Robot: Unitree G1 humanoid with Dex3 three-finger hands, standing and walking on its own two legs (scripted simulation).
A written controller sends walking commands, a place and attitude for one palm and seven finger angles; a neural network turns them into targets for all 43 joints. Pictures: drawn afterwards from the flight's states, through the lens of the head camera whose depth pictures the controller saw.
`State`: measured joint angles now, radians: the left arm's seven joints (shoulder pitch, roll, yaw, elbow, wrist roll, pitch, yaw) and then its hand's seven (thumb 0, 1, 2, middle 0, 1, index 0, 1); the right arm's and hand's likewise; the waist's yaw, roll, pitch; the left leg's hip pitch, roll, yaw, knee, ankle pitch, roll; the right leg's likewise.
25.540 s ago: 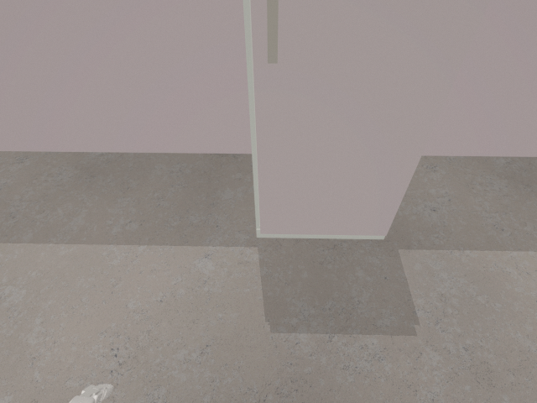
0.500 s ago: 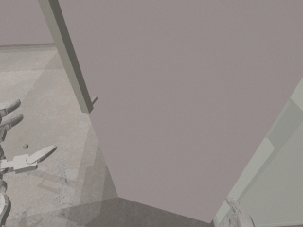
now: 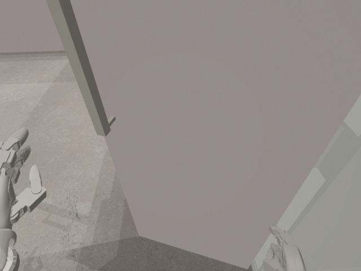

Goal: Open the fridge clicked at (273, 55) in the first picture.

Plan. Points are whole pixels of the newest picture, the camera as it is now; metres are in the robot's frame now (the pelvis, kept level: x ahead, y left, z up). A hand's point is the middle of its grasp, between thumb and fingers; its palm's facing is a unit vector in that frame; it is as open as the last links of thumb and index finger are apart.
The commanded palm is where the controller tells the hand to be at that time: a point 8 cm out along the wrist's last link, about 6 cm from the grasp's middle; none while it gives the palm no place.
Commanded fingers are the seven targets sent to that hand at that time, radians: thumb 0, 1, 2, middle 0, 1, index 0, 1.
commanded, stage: draw the hand back to the body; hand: left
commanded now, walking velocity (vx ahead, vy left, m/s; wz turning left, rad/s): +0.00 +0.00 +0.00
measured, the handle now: (90, 70) +0.41 +0.25 +0.27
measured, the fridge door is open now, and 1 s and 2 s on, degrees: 70 70 70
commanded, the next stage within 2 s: step back with the hand held close in 0.18 s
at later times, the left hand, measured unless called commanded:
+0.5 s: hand (45, 186) +0.19 +0.27 +0.16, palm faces +0.43 -0.80 -0.42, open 7.4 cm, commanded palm +0.12 +0.30 +0.18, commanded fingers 0.00 0.90 0.90 -0.20 -0.30 -0.20 -0.30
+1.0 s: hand out of the picture +0.10 +0.29 +0.15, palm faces +0.46 -0.79 -0.40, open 7.4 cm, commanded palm +0.05 +0.32 +0.18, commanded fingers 0.00 0.90 0.90 -0.20 -0.30 -0.20 -0.30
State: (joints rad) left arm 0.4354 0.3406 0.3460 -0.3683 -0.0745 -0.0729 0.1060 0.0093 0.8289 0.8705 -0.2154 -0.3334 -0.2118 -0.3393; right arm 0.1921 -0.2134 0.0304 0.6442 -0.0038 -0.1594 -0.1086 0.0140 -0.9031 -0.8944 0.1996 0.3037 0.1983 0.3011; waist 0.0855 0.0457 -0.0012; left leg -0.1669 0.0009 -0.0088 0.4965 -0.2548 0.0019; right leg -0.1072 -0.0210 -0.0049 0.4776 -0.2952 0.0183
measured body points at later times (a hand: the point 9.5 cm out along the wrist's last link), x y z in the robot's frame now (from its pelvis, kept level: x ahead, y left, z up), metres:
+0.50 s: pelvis -0.02 +0.00 +0.00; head -0.01 +0.00 +0.45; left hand +0.16 +0.31 +0.18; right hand +0.17 -0.23 -0.08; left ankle +0.01 +0.12 -0.74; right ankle -0.02 -0.13 -0.74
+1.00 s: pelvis -0.09 +0.02 -0.01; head -0.08 +0.04 +0.44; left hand +0.07 +0.33 +0.18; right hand +0.09 -0.21 -0.08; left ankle +0.01 +0.12 -0.73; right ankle -0.02 -0.13 -0.74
